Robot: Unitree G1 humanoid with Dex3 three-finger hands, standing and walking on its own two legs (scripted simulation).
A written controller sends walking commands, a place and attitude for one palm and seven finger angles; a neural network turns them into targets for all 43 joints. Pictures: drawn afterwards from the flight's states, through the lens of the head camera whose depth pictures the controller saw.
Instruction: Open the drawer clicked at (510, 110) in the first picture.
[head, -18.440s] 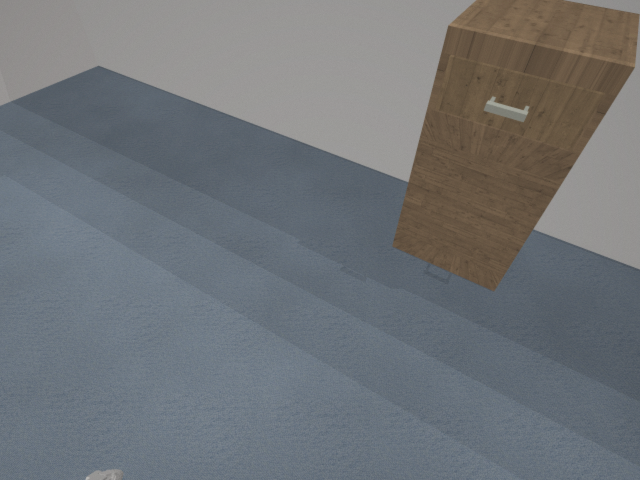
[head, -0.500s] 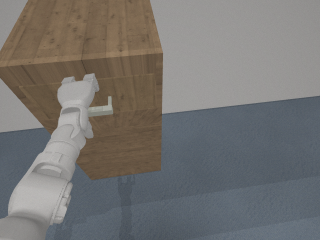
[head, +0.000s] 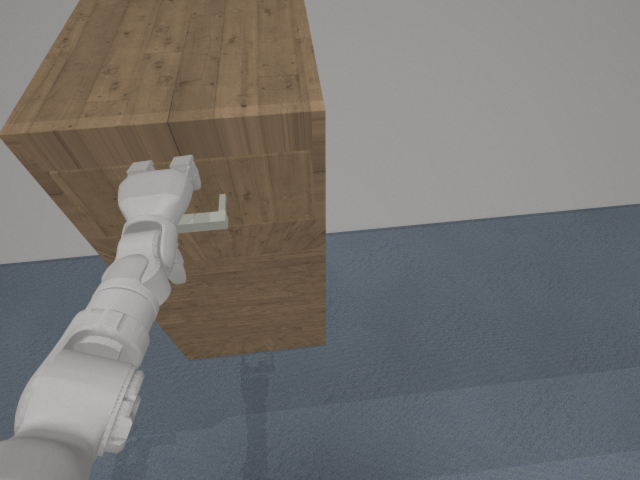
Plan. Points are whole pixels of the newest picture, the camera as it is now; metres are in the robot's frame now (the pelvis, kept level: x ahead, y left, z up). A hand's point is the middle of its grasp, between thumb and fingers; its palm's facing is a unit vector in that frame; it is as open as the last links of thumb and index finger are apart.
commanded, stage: re-aim the fingers above the handle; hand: left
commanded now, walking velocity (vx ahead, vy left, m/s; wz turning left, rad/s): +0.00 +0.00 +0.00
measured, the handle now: (194, 212) +0.53 +0.20 -0.02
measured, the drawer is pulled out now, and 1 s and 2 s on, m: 0.00 0.00 0.00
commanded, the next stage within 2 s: lower the fingers behind the handle in 1.70 s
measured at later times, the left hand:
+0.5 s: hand (171, 224) +0.45 +0.20 +0.05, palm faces -0.03 -0.05 -1.00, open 13.8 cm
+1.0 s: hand (168, 221) +0.46 +0.21 +0.04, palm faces -0.03 -0.04 -1.00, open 13.8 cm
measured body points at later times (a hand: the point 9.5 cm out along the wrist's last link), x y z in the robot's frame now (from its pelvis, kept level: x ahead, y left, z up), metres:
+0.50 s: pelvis -0.01 +0.01 +0.00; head +0.05 +0.00 +0.45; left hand +0.45 +0.20 +0.10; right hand +0.01 -0.27 -0.13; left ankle -0.02 +0.10 -0.72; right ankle -0.04 -0.09 -0.72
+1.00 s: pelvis -0.01 +0.01 +0.00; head +0.06 +0.00 +0.44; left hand +0.46 +0.21 +0.10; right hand +0.01 -0.26 -0.13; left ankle -0.02 +0.10 -0.72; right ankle -0.04 -0.09 -0.72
